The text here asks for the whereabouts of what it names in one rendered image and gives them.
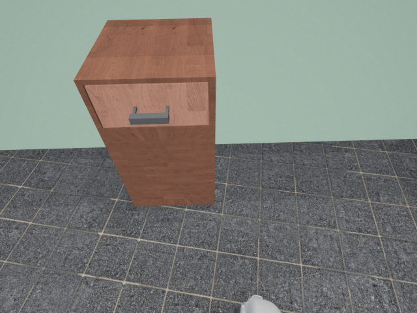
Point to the right robot shin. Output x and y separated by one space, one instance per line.
256 297

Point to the drawer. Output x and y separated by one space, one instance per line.
188 102

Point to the robot right thigh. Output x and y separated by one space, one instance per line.
259 306

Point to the handle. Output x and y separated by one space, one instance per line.
149 118

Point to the cabinet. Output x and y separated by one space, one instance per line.
170 165

